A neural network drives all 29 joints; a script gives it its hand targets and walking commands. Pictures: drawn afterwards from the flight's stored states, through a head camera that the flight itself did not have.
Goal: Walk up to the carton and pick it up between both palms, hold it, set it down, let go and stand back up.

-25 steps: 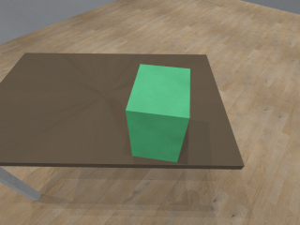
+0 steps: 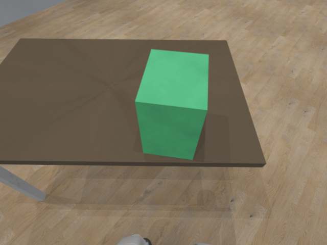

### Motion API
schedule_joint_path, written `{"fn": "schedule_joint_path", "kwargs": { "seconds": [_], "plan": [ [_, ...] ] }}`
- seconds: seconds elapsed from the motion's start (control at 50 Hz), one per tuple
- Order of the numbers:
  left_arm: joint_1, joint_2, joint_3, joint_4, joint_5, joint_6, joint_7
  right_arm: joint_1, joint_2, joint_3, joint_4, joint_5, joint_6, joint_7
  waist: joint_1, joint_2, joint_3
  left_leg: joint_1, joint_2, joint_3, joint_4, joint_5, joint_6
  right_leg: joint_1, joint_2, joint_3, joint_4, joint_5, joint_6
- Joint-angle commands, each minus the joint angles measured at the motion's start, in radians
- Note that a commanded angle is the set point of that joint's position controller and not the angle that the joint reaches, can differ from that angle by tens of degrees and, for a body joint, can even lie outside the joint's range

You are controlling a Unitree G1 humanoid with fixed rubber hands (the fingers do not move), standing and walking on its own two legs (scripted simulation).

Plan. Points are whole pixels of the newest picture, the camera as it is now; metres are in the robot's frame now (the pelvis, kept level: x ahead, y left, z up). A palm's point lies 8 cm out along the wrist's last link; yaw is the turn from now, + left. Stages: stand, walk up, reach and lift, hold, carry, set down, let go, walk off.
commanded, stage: walk up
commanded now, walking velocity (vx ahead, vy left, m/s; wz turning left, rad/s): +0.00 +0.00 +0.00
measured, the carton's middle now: (173, 107) +0.49 -0.02 +0.00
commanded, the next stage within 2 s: none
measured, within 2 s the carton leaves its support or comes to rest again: neither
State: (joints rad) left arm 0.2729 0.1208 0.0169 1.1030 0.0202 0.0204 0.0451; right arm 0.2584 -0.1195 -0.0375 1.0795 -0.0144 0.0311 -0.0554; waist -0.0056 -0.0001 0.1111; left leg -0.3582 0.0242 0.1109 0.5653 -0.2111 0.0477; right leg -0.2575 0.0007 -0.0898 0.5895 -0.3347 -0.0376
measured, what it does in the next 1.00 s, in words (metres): steps on the spot: left foot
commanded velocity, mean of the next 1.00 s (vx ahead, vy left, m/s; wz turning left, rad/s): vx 0.02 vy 0.00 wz -0.02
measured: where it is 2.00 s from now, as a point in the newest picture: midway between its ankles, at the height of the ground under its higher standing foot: outside the picture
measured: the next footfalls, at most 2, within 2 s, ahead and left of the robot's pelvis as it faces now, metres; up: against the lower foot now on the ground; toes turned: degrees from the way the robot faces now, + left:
left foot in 0.40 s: -0.05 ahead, +0.10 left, +0.00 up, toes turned +5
right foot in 1.16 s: +0.18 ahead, -0.14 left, +0.00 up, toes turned -14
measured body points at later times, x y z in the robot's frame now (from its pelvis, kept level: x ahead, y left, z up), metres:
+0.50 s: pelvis -0.02 +0.03 +0.01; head +0.00 +0.08 +0.46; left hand +0.00 +0.24 -0.17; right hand -0.03 -0.19 -0.13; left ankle -0.09 +0.10 -0.73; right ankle +0.00 -0.10 -0.72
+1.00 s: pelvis +0.01 +0.03 +0.01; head +0.00 +0.03 +0.46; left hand +0.01 +0.24 -0.16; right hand -0.08 -0.17 -0.15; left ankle -0.09 +0.10 -0.73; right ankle +0.00 -0.10 -0.68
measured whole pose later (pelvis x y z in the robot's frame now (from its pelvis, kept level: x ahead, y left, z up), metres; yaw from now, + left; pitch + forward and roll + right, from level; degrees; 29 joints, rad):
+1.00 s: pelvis +0.01 +0.03 +0.01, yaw -2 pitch -1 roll -1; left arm 0.30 0.12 0.02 1.16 0.02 0.04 0.00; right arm 0.47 -0.12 -0.03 1.12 -0.03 -0.04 -0.05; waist -0.05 0.01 -0.01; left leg 0.03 -0.02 0.13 0.32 -0.35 0.06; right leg -0.39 -0.07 -0.09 0.89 -0.42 0.03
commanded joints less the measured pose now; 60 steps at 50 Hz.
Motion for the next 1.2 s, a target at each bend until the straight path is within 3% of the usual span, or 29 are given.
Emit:
{"fn": "schedule_joint_path", "kwargs": {
  "seconds": [0.0, 0.04, 0.06, 0.1, 0.2, 0.22, 0.24, 0.3, 0.34, 0.38, 0.4, 0.42, 0.46, 0.52, 0.64, 0.78, 0.8, 0.82, 0.84, 0.92, 0.98, 1.0, 1.06, 1.08, 1.1, 1.12, 1.14, 1.16, 1.18],
  "plan": [
    [0.172, 0.027, 0.005, 0.018, 0.013, -0.018, -0.010, 0.034, -0.076, -0.006, -0.031, 0.012, -0.008, 0.008, 0.033, -0.064, -0.055, 0.008, 0.091, -0.159, -0.236, -0.246, -0.014, -0.015, -0.110, 0.175, -0.280, -0.134, -0.052],
    [0.106, 0.048, 0.006, 0.003, 0.010, -0.036, -0.006, 0.091, -0.059, -0.002, -0.011, 0.011, -0.014, 0.016, -0.013, -0.106, -0.020, 0.156, 0.047, -0.095, -0.145, 0.001, -0.033, -0.132, -0.163, 0.246, -0.385, -0.102, -0.051],
    [0.034, 0.156, 0.037, -0.047, -0.005, -0.034, 0.006, 0.037, -0.117, -0.030, -0.057, 0.005, -0.013, 0.003, -0.017, -0.108, 0.096, 0.094, 0.076, -0.067, -0.035, 0.213, -0.053, -0.173, -0.216, 0.215, -0.244, 0.421, -0.035],
    [0.087, 0.161, 0.038, -0.055, -0.017, -0.034, 0.011, 0.089, -0.108, -0.031, -0.053, 0.009, -0.016, -0.007, -0.011, -0.128, -0.031, 0.103, 0.083, -0.049, 0.035, 0.192, -0.049, -0.063, -0.259, 0.183, -0.153, 0.716, -0.060],
    [0.061, 0.180, 0.059, -0.098, 0.020, 0.005, 0.021, 0.034, -0.062, -0.032, -0.106, -0.010, 0.031, 0.003, 0.039, -0.213, 0.000, 0.016, -0.006, -0.039, 0.502, -0.350, -0.071, -0.240, -0.422, 0.349, -0.348, 0.365, -0.248],
    [0.122, 0.130, 0.036, -0.068, 0.029, 0.000, 0.011, 0.095, -0.019, -0.015, -0.077, -0.013, 0.033, 0.022, 0.027, -0.189, -0.090, 0.117, -0.021, -0.056, 0.506, -0.337, -0.051, -0.292, -0.362, 0.376, -0.488, -0.287, -0.238],
    [0.051, 0.135, 0.039, -0.086, 0.024, 0.002, 0.009, 0.115, 0.006, -0.011, -0.071, -0.016, 0.034, 0.036, -0.009, -0.191, -0.007, 0.102, -0.013, -0.058, 0.497, -0.317, -0.052, -0.357, -0.349, 0.400, -0.541, -0.435, -0.218],
    [-0.086, 0.132, 0.044, -0.102, 0.001, -0.013, 0.007, 0.176, 0.020, 0.003, -0.020, -0.008, -0.014, 0.033, -0.081, -0.015, -0.015, 0.163, 0.024, -0.086, -0.021, -0.088, -0.022, -0.152, -0.183, 0.187, -0.345, 0.011, -0.095],
    [0.018, 0.090, 0.041, -0.048, -0.019, -0.021, -0.002, 0.151, 0.010, 0.013, 0.000, 0.000, -0.069, 0.008, -0.028, 0.126, -0.085, 0.206, 0.070, -0.146, -0.368, 0.198, -0.031, 0.085, -0.113, 0.126, -0.118, 0.324, -0.073],
    [0.142, 0.076, 0.032, -0.010, -0.023, -0.017, -0.013, 0.146, -0.069, 0.007, 0.003, -0.002, -0.083, -0.008, 0.045, 0.197, -0.126, 0.357, 0.169, -0.236, -0.322, 0.534, -0.033, 0.007, -0.093, 0.107, -0.089, 0.124, -0.045],
    [0.174, 0.035, 0.019, -0.005, -0.022, -0.015, -0.017, 0.155, -0.092, 0.010, 0.002, -0.001, -0.076, -0.009, 0.065, 0.289, -0.129, 0.453, 0.254, -0.281, -0.225, 0.888, -0.011, -0.104, -0.051, 0.049, -0.036, -0.107, -0.016],
    [0.149, 0.029, 0.018, -0.018, -0.028, -0.011, -0.011, 0.160, -0.079, 0.015, 0.007, 0.001, -0.070, -0.004, 0.049, 0.307, -0.103, 0.371, 0.253, -0.223, -0.184, 0.924, 0.038, -0.075, -0.057, 0.038, -0.079, -0.098, 0.008],
    [0.043, 0.064, 0.021, -0.027, -0.031, -0.008, -0.013, 0.117, -0.018, 0.028, 0.002, -0.004, -0.075, 0.002, 0.035, 0.313, -0.046, 0.253, 0.198, -0.226, -0.256, 0.703, 0.010, 0.019, -0.072, 0.054, -0.141, 0.059, 0.014],
    [0.007, 0.072, 0.028, -0.011, -0.028, -0.002, -0.021, 0.186, -0.044, 0.036, 0.004, -0.005, -0.080, -0.013, 0.011, 0.148, -0.042, 0.348, 0.187, -0.181, -0.213, 0.909, -0.019, -0.014, -0.051, 0.030, -0.117, 0.096, 0.022],
    [0.037, 0.050, 0.012, 0.036, -0.032, 0.008, -0.013, 0.233, -0.071, 0.034, 0.021, 0.001, -0.077, -0.006, 0.015, -0.012, 0.008, 0.232, 0.154, -0.196, -0.312, 0.512, -0.050, 0.101, -0.104, 0.061, -0.173, 0.225, 0.063],
    [0.063, 0.049, -0.004, 0.054, -0.031, -0.001, -0.004, 0.268, -0.050, 0.028, 0.039, -0.006, -0.074, 0.001, 0.008, -0.025, 0.001, 0.277, 0.127, -0.168, -0.306, 0.464, -0.038, 0.077, -0.118, 0.070, -0.187, 0.224, 0.072],
    [0.044, 0.081, 0.006, 0.020, -0.038, -0.002, -0.014, 0.340, -0.164, -0.014, 0.039, -0.016, -0.068, 0.006, -0.046, 0.076, -0.063, 0.433, 0.149, -0.212, -0.373, -0.386, 0.004, -0.101, -0.059, -0.013, -0.009, -0.129, 0.059],
    [-0.082, 0.107, 0.018, -0.021, -0.023, 0.005, -0.027, 0.364, -0.185, -0.027, 0.042, -0.026, -0.055, 0.003, -0.089, 0.136, 0.046, 0.403, 0.296, -0.389, -0.507, -0.705, 0.072, -0.317, -0.034, -0.032, 0.179, -0.232, 0.072],
    [-0.160, 0.120, 0.022, -0.055, -0.009, 0.008, -0.036, 0.367, -0.181, -0.028, 0.047, -0.032, -0.050, -0.002, -0.103, 0.142, 0.134, 0.355, 0.387, -0.463, -0.572, -0.735, 0.099, -0.427, -0.073, -0.007, 0.303, -0.208, 0.080],
    [-0.150, 0.043, 0.015, -0.080, 0.005, -0.036, -0.062, 0.368, -0.068, -0.003, 0.052, -0.015, -0.085, 0.002, -0.066, 0.054, 0.197, 0.327, 0.330, -0.342, -0.510, -0.291, 0.101, -0.470, -0.141, 0.067, 0.365, -0.060, 0.059],
    [-0.101, 0.032, 0.021, -0.075, -0.001, -0.057, -0.060, 0.357, -0.074, 0.007, 0.053, -0.016, -0.104, 0.013, -0.043, 0.042, 0.163, 0.311, 0.298, -0.284, -0.457, -0.066, 0.125, -0.423, -0.130, 0.022, 0.307, -0.014, 0.065],
    [-0.068, 0.051, 0.033, -0.090, -0.005, -0.048, -0.048, 0.274, -0.115, -0.001, 0.051, -0.023, -0.085, 0.014, 0.006, 0.228, 0.150, 0.215, 0.156, -0.089, -0.395, -0.075, 0.104, -0.280, -0.119, -0.014, 0.178, -0.055, 0.063],
    [0.001, 0.081, 0.050, -0.080, -0.008, -0.038, -0.034, 0.287, -0.119, -0.002, 0.066, -0.030, -0.079, 0.020, 0.033, 0.251, 0.147, 0.085, 0.099, -0.012, -0.249, 0.074, 0.090, -0.083, -0.057, -0.113, 0.083, -0.023, 0.061],
    [0.022, 0.105, 0.055, -0.099, -0.011, -0.049, -0.010, 0.246, -0.136, -0.008, 0.047, -0.007, -0.070, 0.010, 0.079, 0.197, 0.162, 0.066, 0.072, 0.026, -0.030, 0.598, 0.043, -0.017, -0.054, -0.123, -0.006, 0.211, 0.068],
    [0.147, 0.126, 0.065, -0.070, -0.010, -0.067, 0.003, 0.274, -0.146, -0.012, 0.041, -0.006, -0.074, 0.015, 0.115, 0.111, 0.059, 0.028, 0.043, 0.024, 0.113, 0.660, 0.001, 0.149, -0.072, -0.129, -0.070, 0.446, 0.059],
    [0.276, 0.192, 0.082, -0.038, -0.005, -0.083, 0.011, 0.302, -0.128, -0.014, 0.029, -0.001, -0.081, 0.019, 0.142, -0.070, -0.098, -0.135, 0.006, 0.018, 0.358, 0.262, -0.054, 0.421, -0.261, 0.062, -0.044, 0.803, 0.003],
    [0.388, 0.259, 0.090, -0.023, 0.004, -0.078, 0.022, 0.331, -0.079, -0.006, 0.002, 0.011, -0.068, 0.017, 0.145, -0.351, -0.233, -0.208, -0.092, 0.011, 0.633, -0.430, -0.094, 0.485, -0.593, 0.428, -0.129, 1.144, -0.104],
    [0.346, 0.294, 0.098, -0.020, -0.009, -0.044, 0.029, 0.314, -0.100, -0.019, -0.011, -0.004, -0.036, 0.019, 0.129, -0.253, -0.259, -0.054, -0.028, -0.060, 0.686, -0.417, -0.078, 0.277, -0.608, 0.475, -0.289, 0.736, -0.161],
    [0.262, 0.303, 0.101, -0.044, -0.014, -0.025, 0.026, 0.295, -0.147, -0.042, -0.024, -0.008, -0.018, 0.030, 0.111, -0.291, -0.256, -0.008, -0.021, -0.103, 0.726, -0.382, -0.072, 0.190, -0.576, 0.524, -0.313, 0.561, -0.195]
  ]
}}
